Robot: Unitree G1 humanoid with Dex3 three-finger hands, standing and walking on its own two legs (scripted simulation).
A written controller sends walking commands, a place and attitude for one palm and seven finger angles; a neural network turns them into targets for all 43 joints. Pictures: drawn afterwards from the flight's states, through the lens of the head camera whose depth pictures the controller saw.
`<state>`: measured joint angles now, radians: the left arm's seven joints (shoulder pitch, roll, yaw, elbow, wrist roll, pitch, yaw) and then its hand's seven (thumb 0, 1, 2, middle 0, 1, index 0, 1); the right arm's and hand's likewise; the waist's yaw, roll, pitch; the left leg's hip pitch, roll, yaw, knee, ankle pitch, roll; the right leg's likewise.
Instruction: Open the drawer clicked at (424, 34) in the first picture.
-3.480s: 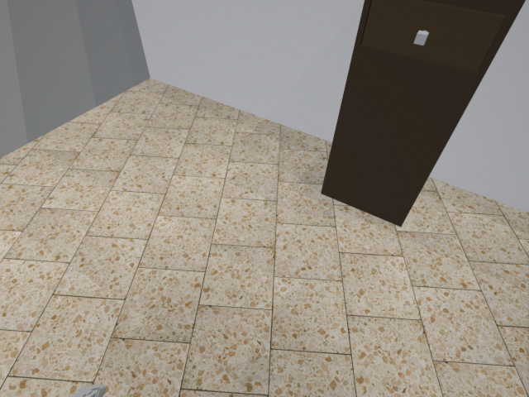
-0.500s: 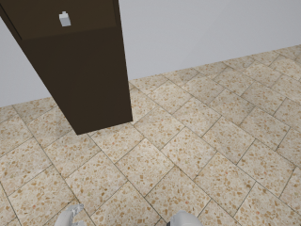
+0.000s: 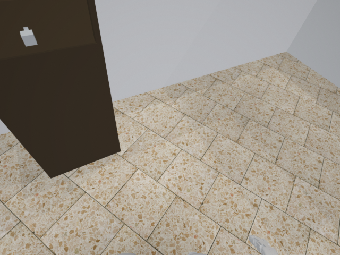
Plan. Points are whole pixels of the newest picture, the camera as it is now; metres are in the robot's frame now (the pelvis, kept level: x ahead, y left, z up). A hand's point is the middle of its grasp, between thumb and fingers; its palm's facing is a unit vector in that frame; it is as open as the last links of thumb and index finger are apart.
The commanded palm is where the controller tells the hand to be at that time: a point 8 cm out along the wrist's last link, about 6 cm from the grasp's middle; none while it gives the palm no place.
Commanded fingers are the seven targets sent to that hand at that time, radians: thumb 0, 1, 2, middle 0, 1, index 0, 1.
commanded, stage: walk to a spot facing it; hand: left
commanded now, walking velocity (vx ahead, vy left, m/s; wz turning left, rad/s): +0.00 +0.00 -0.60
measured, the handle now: (27, 35) +0.63 +0.50 +0.12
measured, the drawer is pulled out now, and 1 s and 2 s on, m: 0.00 0.00 0.00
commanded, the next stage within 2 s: turn to face it in 1.46 s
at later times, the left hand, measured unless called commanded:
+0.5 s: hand (121, 245) +0.16 +0.13 -0.15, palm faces -0.33 -0.91 -0.27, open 7.4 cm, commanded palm none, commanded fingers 0.00 0.90 0.90 -0.20 -0.30 -0.20 -0.30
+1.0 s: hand out of the picture +0.14 +0.13 -0.16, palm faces -0.46 -0.86 -0.20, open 7.4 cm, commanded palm none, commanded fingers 0.00 0.90 0.90 -0.20 -0.30 -0.20 -0.30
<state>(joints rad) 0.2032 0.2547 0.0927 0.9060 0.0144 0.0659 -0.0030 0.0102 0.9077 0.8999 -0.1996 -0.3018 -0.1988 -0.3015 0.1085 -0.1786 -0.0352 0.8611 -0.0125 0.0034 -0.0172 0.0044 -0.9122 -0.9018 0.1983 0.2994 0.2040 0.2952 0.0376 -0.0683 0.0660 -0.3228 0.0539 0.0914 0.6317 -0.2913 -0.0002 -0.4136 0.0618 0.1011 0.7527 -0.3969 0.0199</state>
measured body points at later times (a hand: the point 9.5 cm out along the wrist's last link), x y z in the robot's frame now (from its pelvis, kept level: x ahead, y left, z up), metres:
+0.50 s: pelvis -0.02 -0.03 +0.00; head +0.01 -0.06 +0.44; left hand +0.18 +0.18 -0.13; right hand -0.09 -0.27 -0.16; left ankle +0.01 +0.11 -0.71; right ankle -0.06 -0.11 -0.73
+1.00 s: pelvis +0.02 -0.03 +0.01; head +0.04 -0.03 +0.46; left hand +0.16 +0.17 -0.14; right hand -0.02 -0.32 -0.11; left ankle +0.10 +0.07 -0.70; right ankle -0.05 -0.11 -0.73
